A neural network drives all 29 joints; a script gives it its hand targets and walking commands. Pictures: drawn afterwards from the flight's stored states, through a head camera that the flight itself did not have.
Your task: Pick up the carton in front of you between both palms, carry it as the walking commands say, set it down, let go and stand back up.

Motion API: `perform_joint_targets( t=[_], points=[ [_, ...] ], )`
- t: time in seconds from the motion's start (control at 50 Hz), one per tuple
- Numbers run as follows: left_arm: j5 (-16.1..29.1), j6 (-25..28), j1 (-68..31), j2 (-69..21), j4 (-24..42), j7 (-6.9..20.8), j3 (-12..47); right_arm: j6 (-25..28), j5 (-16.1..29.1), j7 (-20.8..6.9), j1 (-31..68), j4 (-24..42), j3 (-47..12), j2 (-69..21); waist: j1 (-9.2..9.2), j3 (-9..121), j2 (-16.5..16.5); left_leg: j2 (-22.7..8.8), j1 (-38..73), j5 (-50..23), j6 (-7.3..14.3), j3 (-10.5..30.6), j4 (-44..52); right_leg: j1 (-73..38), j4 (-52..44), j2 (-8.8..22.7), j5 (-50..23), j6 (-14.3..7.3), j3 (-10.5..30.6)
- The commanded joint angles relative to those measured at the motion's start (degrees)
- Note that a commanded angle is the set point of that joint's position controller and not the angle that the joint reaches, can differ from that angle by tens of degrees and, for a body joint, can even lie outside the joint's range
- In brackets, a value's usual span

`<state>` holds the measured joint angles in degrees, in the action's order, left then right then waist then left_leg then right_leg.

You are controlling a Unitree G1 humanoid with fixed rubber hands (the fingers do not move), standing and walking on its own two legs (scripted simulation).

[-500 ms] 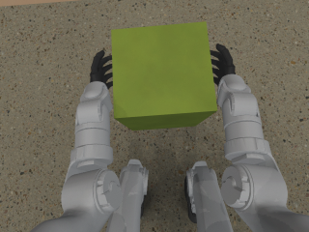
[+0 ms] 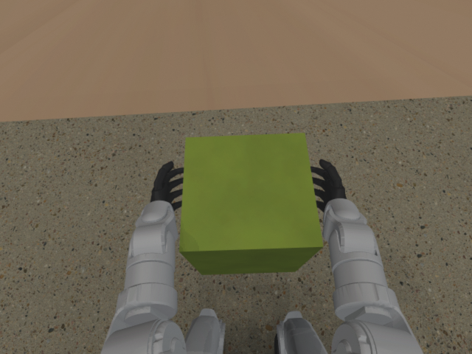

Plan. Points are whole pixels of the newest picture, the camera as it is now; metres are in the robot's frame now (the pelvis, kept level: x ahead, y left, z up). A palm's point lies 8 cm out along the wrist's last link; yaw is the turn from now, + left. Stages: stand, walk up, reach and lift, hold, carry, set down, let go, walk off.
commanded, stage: reach and lift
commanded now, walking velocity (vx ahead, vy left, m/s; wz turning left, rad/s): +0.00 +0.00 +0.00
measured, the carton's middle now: (247, 212) +0.40 +0.01 -0.09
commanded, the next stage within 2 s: hold in 1.50 s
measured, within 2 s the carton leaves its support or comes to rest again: neither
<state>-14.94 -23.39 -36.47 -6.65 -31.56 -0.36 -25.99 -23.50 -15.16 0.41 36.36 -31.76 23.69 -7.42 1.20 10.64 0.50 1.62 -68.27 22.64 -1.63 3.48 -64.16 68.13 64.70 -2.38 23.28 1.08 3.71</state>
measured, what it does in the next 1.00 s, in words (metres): rises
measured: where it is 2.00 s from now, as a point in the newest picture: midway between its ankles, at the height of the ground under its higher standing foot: outside the picture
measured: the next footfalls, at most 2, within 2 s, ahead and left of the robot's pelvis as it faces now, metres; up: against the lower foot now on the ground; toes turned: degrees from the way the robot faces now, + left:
none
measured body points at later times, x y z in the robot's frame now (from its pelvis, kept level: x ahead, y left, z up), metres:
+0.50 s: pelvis +0.04 +0.00 +0.10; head +0.03 +0.01 +0.55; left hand +0.36 +0.16 +0.11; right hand +0.35 -0.14 +0.11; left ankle +0.06 +0.13 -0.64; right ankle +0.06 -0.13 -0.64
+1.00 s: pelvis +0.03 +0.00 +0.10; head +0.02 +0.01 +0.55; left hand +0.35 +0.16 +0.12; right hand +0.35 -0.15 +0.12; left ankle +0.06 +0.13 -0.64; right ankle +0.06 -0.13 -0.64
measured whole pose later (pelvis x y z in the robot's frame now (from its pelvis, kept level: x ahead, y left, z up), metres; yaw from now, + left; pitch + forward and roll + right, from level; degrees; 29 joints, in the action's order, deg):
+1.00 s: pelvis +0.03 +0.00 +0.10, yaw +0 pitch -5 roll +0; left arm -17.7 -35.4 -19.5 -9.9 -20.6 0.8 -18.3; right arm -35.8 -17.6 -2.1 19.0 -20.1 17.3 -9.8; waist -0.2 -2.2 0.0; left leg 0.8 -9.3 11.7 -0.7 3.9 -25.5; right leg 8.7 25.4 -0.7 12.2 0.8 4.0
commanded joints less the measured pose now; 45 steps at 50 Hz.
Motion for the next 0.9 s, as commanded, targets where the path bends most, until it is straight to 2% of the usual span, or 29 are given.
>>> perform_joint_targets(
  t=[0.0, 0.18, 0.36, 0.44, 0.54, 0.6, 0.72, 0.88],
  points=[
    [9.28, 0.08, -30.02, -61.24, -3.7, 15.42, 34.46, 1.06, 9.39, -14.08, 31.45, -2.02, -33.71, -60.7, 0.43, 36.08, 0.0, 6.56, 26.93, -11.94, 1.41, -2.48, 11.65, -27.03, -12.35, -6.13, -11.73, -0.55, -1.38],
    [9.19, -0.98, -18.68, -60.98, -0.47, 15.11, 37.67, -0.04, 9.26, -14.14, 19.98, 1.11, -36.56, -59.98, -0.34, 26.43, -0.28, 5.49, 41.36, -18.21, 1.57, -0.63, 22.66, -40.14, -23.49, -4.7, -18.04, -0.84, 0.07],
    [11.35, -5.13, -8.36, -59.7, 5.95, 14.14, 42.71, -4.37, 10.98, -13.84, 9.46, 8.15, -40.69, -57.28, -1.36, 16.31, -0.96, 4.49, 55.95, -25.62, 1.1, 0.55, 33.89, -53.8, -34.75, -3.76, -25.21, -0.77, 0.39],
    [12.03, -7.9, -5.41, -59.02, 9.4, 13.81, 43.74, -7.35, 11.95, -13.94, 5.98, 10.78, -41.39, -56.74, -1.36, 10.05, -0.84, 4.16, 59.58, -23.58, 1.09, 0.71, 38.8, -58.93, -39.34, -3.6, -23.86, -0.78, 0.36],
    [9.98, -10.38, -4.57, -57.05, 7.59, 14.13, 39.6, -9.97, 10.17, -14.44, 5.95, 9.57, -37.45, -54.69, -1.3, 0.53, -0.79, 3.74, 59.85, -15.48, 1.54, 0.46, 42.17, -58.83, -42.66, -3.05, -15.94, -1.1, 0.07],
    [9.07, -10.41, -8.17, -57.09, 6.62, 14.63, 37.39, -10.08, 9.24, -15.08, 9.47, 8.39, -35.55, -54.69, -1.13, -1.61, -0.91, 3.5, 59.36, -11.1, 1.83, 0.06, 42.4, -58.04, -42.91, -2.76, -11.25, -1.39, -0.22],
    [10.1, -10.0, -14.16, -58.85, 7.95, 15.29, 38.85, -9.61, 9.84, -15.63, 14.96, 9.57, -36.87, -56.45, -1.45, 2.5, -0.69, 3.48, 61.03, -10.95, 1.88, -0.2, 41.55, -59.66, -42.16, -2.8, -11.29, -1.43, -0.56],
    [9.72, -10.65, -13.17, -57.82, 8.28, 15.09, 39.08, -10.19, 9.6, -15.14, 13.85, 10.16, -37.07, -55.62, -1.57, 3.23, -0.4, 3.67, 62.65, -12.89, 1.57, -0.38, 42.48, -61.83, -43.19, -2.92, -13.59, -1.32, -0.56]
  ],
)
